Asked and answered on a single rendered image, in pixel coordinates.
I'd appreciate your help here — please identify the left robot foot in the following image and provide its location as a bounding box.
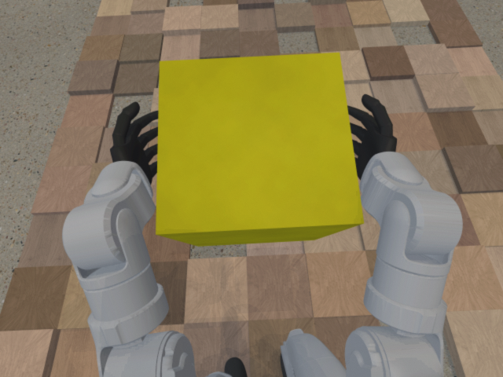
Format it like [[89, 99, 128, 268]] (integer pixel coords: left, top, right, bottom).
[[225, 357, 247, 377]]

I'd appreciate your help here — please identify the robot left forearm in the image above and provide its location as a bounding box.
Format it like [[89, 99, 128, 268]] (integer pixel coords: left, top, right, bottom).
[[62, 161, 169, 377]]

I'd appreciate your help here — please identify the robot left upper arm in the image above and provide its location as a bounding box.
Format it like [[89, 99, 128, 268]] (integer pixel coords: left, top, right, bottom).
[[103, 331, 196, 377]]

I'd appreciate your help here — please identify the right robot thigh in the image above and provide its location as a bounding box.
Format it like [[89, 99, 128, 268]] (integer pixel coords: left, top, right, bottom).
[[281, 333, 346, 377]]

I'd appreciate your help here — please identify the carton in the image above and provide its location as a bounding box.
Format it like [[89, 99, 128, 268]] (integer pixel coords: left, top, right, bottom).
[[156, 53, 364, 247]]

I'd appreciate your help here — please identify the robot left hand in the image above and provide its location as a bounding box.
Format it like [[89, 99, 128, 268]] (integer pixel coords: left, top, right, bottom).
[[110, 101, 158, 184]]

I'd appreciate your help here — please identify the robot right upper arm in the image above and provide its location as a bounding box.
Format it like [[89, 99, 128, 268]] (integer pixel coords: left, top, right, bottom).
[[345, 326, 442, 377]]

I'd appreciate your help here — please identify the robot right hand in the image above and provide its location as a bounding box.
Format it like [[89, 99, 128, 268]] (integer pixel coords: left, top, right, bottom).
[[347, 94, 397, 180]]

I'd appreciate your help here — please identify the robot right forearm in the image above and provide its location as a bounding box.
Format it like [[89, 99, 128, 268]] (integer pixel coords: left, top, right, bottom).
[[359, 152, 463, 377]]

